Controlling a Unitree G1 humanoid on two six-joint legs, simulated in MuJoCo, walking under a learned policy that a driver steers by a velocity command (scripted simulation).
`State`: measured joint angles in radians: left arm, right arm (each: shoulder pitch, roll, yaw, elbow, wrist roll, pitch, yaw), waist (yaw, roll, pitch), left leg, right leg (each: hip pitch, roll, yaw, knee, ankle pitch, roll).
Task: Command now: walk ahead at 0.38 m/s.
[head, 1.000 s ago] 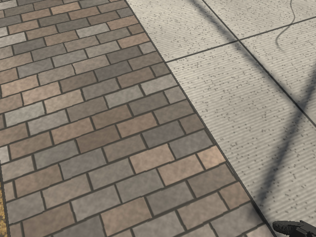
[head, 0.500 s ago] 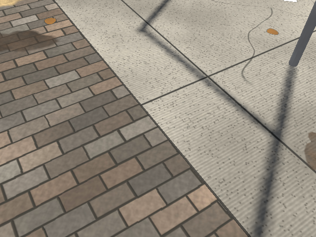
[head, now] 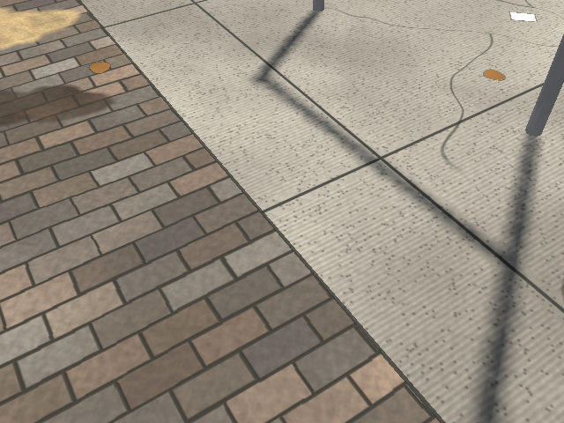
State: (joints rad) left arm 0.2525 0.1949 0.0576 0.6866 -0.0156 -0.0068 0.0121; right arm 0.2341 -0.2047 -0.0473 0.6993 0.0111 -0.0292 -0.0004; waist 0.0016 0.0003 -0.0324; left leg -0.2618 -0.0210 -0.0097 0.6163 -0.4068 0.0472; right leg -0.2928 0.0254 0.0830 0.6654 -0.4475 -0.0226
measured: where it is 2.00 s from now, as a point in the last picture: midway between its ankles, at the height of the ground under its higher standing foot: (147, 168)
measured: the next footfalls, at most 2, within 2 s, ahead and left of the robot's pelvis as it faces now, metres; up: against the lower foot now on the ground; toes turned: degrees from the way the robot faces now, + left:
right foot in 0.20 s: +0.10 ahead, -0.15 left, +0.00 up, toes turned +0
left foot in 0.66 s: +0.52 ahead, +0.07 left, +0.00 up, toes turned +14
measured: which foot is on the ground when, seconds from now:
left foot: down 0.00-0.18, up 0.20-0.64, down 0.66-1.00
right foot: up 0.00-0.18, down 0.20-0.66, up 0.68-1.00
